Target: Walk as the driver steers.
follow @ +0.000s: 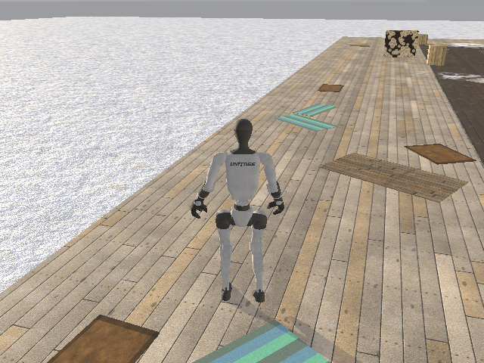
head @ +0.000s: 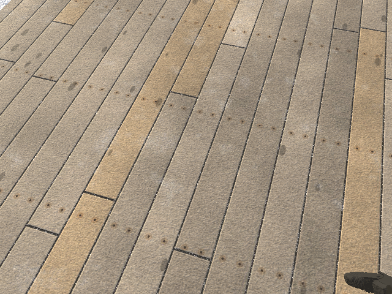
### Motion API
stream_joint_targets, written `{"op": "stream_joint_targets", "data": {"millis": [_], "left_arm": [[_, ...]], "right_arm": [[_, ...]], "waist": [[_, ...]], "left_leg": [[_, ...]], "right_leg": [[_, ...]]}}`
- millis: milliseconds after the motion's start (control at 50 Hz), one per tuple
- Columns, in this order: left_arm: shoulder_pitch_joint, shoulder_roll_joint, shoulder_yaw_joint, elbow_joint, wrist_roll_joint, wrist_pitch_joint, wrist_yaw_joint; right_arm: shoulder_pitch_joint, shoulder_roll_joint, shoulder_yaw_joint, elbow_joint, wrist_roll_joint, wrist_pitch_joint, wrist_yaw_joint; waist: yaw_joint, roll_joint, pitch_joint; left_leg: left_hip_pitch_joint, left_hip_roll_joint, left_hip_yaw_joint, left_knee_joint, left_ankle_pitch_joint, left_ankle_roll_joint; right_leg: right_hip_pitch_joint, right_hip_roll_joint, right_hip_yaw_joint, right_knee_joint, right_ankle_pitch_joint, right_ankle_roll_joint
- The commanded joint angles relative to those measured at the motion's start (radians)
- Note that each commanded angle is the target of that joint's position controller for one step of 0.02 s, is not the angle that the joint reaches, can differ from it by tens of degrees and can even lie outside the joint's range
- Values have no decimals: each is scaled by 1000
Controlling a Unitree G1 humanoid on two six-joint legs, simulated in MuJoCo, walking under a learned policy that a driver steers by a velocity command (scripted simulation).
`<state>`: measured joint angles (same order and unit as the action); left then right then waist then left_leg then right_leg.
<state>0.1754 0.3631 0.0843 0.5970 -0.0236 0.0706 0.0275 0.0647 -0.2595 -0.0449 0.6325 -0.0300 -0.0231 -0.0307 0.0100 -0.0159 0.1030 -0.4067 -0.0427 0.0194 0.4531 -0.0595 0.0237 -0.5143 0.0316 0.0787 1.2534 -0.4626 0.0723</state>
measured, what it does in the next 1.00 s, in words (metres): steps on the spot, turning left: right foot, then left foot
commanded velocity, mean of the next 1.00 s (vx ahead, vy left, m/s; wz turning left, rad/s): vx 0.03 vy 0.00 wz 0.39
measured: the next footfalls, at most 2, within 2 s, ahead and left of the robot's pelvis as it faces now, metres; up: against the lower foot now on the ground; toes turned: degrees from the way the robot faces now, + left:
right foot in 0.26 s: +0.06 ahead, -0.13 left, +0.00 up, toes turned -4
left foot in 0.64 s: +0.06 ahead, +0.13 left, +0.00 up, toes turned +15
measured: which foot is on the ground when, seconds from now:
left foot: down 0.00-0.28, up 0.30-0.62, down 0.64-1.00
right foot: up 0.00-0.24, down 0.26-0.64, up 0.66-1.00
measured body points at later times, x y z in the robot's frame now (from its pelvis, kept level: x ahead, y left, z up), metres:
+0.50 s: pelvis +0.04 -0.01 +0.01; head +0.07 -0.01 +0.46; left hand +0.21 +0.26 -0.08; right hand +0.14 -0.30 -0.11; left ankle +0.03 +0.12 -0.67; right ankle +0.02 -0.13 -0.73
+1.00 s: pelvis +0.05 +0.03 +0.01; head +0.09 +0.07 +0.46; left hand +0.08 +0.37 -0.08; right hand +0.35 -0.15 -0.06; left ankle +0.03 +0.12 -0.73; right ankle +0.17 -0.08 -0.69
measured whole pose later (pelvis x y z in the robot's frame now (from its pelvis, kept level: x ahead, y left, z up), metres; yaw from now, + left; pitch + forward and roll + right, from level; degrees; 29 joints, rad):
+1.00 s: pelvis +0.05 +0.03 +0.01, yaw +30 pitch +3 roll -2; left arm 0.06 0.30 0.08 0.70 0.00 -0.01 0.02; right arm 0.15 -0.34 -0.09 0.59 0.02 0.06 -0.04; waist -0.01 0.00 0.04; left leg -0.33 -0.12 -0.23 0.51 -0.21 0.05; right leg -0.49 0.07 0.15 0.74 -0.30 0.08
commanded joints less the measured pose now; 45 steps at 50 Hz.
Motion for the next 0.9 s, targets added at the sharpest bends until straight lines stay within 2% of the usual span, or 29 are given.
{"op": "stream_joint_targets", "data": {"millis": [20, 80, 180, 200, 220, 240, 260, 280, 300, 320, 340, 360, 380, 400, 440, 500, 540, 580, 620, 640, 660, 680, 700, 720, 740, 760, 800, 860, 900], "left_arm": [[58, 28, 6, -63, 4, -10, 6], [30, 30, -4, -60, 17, -17, 6], [-3, 36, -16, -42, 18, -17, -11], [-3, 24, -21, -34, 22, -18, -15], [24, 4, -25, -14, 28, -20, -20], [70, -18, -30, 16, 34, -21, -24], [71, 8, -28, 19, 43, -21, -23], [93, 89, -15, 11, 59, -18, -13], [11, 143, 5, 17, 76, -17, -11], [-49, 125, 8, -9, 78, -31, -8], [-72, 108, 6, -5, 76, -44, -1], [-84, 85, 1, -8, 66, -56, 5], [-102, 57, -5, -4, 50, -65, 9], [-106, 34, -11, -1, 44, -68, 14], [-105, 19, -9, 8, 40, -65, 21], [-87, 49, 9, 20, 42, -51, 27], [-68, 82, 25, 31, 36, -47, 23], [-73, 96, 35, 38, 18, -52, 15], [-76, 78, 37, 54, -3, -59, 5], [-20, 49, 34, 76, 6, -66, -4], [-71, -15, 12, 8, 56, -73, -9], [-189, -4, 8, -28, 61, -81, -4], [-220, 26, 16, -30, 35, -83, -1], [-211, 21, 17, -22, 26, -86, 6], [-188, 32, 21, -6, 33, -86, 16], [-167, 47, 28, 1, 38, -85, 21], [-131, 28, 25, 18, 37, -87, 14], [-131, 1, 13, 29, 30, -91, 8], [-137, 1, 12, 32, 28, -91, 3]], "right_arm": [[9, -140, -39, -41, -8, -4, -4], [19, -162, -46, -19, 8, -1, 8], [21, -196, -50, 17, 31, 14, 27], [41, -188, -44, 33, 36, 16, 30], [47, -166, -32, 49, 42, 18, 36], [55, -133, -17, 66, 50, 18, 43], [104, -104, -4, 87, 52, 10, 54], [117, -63, 11, 76, 26, 0, 69], [91, -91, -4, 49, 41, -3, 62], [60, -188, -31, 56, 45, 3, 53], [82, -210, -52, 64, 57, 14, 46], [124, -205, -61, 85, 59, 32, 33], [156, -197, -66, 90, 53, 49, 24], [164, -170, -63, 87, 55, 60, 20], [131, -127, -52, 58, 59, 70, 23], [74, -85, -32, 7, 57, 73, 51], [77, -103, -36, -18, 57, 73, 67], [104, -122, -46, -28, 58, 81, 76], [170, -134, -63, -15, 55, 90, 69], [231, -198, -90, -3, 49, 88, 50], [273, -372, -133, -17, 40, 81, 28], [300, -341, -118, -39, 2, 52, 42], [266, -309, -108, -42, 5, 29, 49], [216, -281, -104, -44, 28, 17, 39], [155, -245, -92, -54, 54, 22, 28], [101, -225, -83, -72, 62, 32, 15], [78, -223, -81, -91, 51, 47, 0], [94, -244, -91, -97, 53, 57, -13], [81, -252, -96, -107, 53, 63, -15]], "waist": [[2, 103, -208], [-7, 96, -250], [-20, 154, -218], [-24, 156, -214], [-4, 147, -212], [22, 142, -211], [14, 128, -213], [-5, -53, -243], [-15, -221, -192], [10, -171, -135], [-3, -181, -116], [-10, -171, -118], [-21, -162, -114], [-28, -141, -113], [-17, -119, -119], [18, -123, -155], [24, -135, -179], [9, -141, -183], [-35, -102, -187], [-50, 36, -201], [-43, 393, -195], [-116, 300, -319], [-109, 178, -295], [-74, 119, -249], [-43, 75, -215], [-14, 89, -205], [3, 108, -216], [-8, 109, -220], [-11, 134, -210]], "left_leg": [[224, 255, -243, -177, 128, 199], [264, 307, -228, -182, 145, 246], [196, 296, -159, -207, -33, 226], [184, 289, -165, -197, -59, 220], [158, 271, -161, -177, -89, 199], [96, 244, -145, -158, -129, 158], [6, 204, -126, -134, -160, 83], [-74, 116, -42, 47, -312, 4], [-80, 60, 14, 139, -428, -36], [-55, 64, -7, 308, -420, -60], [-112, 49, -4, 452, -422, -69], [-150, 54, -22, 575, -441, -84], [-190, 67, -43, 661, -430, -100], [-212, 77, -47, 697, -415, -110], [-246, 107, -26, 635, -353, -125], [-158, 122, 21, 444, -323, -120], [-91, 108, 59, 360, -325, -97], [-35, 95, 85, 270, -298, -63], [112, 55, 103, 98, -153, -8], [266, 72, -5, -1, 106, 48], [481, 336, -437, -16, 612, 223], [504, 425, -610, -69, 547, 373], [497, 395, -534, -87, 444, 347], [457, 339, -473, -84, 344, 294], [417, 303, -428, -85, 288, 249], [356, 271, -397, -91, 257, 222], [306, 227, -375, -95, 247, 206], [285, 197, -402, -87, 157, 193], [243, 179, -435, -84, 63, 181]], "right_leg": [[-39, -55, -21, -66, 15, 2], [-5, -74, -11, -186, 30, -9], [152, -56, -57, -445, 74, -41], [197, -47, -59, -529, 81, -53], [276, -37, -68, -664, 134, -71], [399, -27, -76, -834, 224, -98], [527, -69, -24, -884, 286, -129], [602, -268, 174, -900, 411, -190], [356, -389, 229, -935, 328, -306], [292, -357, 188, -958, 336, -321], [296, -343, 144, -950, 429, -309], [317, -338, 110, -941, 526, -304], [339, -346, 80, -927, 606, -301], [356, -340, 44, -917, 648, -294], [413, -330, -12, -910, 627, -280], [443, -336, -75, -875, 645, -274], [452, -366, -89, -850, 698, -272], [449, -388, -108, -812, 701, -248], [379, -361, -183, -691, 620, -170], [261, -282, -251, -508, 466, -94], [-123, -109, -291, -171, -100, 25], [-228, -23, -58, 1, -268, 27], [-253, -43, 2, 43, -212, 1], [-259, -56, 22, 9, -122, -18], [-260, -69, 30, -50, -45, -21], [-207, -69, 36, -103, 19, -20], [-139, -27, 23, -174, 95, -5], [-93, 15, 33, -344, 146, 14], [-51, 34, 43, -425, 169, 18]]}}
